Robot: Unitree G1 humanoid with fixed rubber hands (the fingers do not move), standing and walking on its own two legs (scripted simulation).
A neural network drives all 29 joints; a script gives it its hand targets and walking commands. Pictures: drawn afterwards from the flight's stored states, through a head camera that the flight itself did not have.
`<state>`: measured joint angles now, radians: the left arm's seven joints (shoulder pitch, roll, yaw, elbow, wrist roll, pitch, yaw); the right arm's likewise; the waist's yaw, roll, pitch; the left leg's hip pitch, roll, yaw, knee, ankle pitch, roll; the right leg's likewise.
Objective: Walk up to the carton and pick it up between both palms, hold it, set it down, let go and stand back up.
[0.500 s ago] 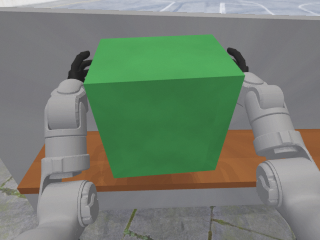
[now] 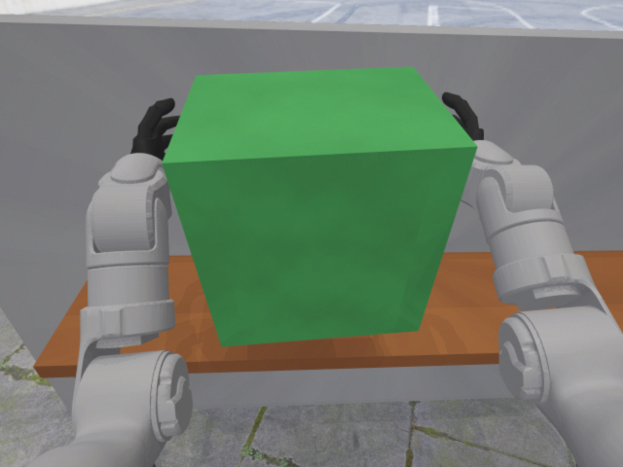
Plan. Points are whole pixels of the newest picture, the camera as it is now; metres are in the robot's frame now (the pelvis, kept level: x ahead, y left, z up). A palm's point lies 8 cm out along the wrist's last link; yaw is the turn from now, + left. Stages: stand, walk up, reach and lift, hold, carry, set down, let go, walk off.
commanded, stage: hold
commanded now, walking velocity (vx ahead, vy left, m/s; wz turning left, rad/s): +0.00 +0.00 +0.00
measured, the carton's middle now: (314, 211) +0.39 +0.01 +0.21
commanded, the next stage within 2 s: none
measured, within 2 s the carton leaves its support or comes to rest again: neither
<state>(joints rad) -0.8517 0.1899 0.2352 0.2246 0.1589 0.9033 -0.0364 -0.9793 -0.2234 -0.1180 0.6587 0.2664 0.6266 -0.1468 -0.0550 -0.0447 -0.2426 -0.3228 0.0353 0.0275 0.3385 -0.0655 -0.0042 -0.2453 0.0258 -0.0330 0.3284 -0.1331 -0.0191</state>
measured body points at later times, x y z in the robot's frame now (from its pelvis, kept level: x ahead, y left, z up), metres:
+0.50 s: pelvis +0.00 +0.00 +0.00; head -0.07 +0.03 +0.44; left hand +0.38 +0.20 +0.29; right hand +0.40 -0.17 +0.29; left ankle +0.07 +0.12 -0.75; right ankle +0.02 -0.11 -0.75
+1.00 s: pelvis +0.00 +0.00 +0.00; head -0.07 +0.03 +0.44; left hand +0.38 +0.20 +0.29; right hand +0.40 -0.17 +0.30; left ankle +0.07 +0.12 -0.75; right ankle +0.02 -0.11 -0.75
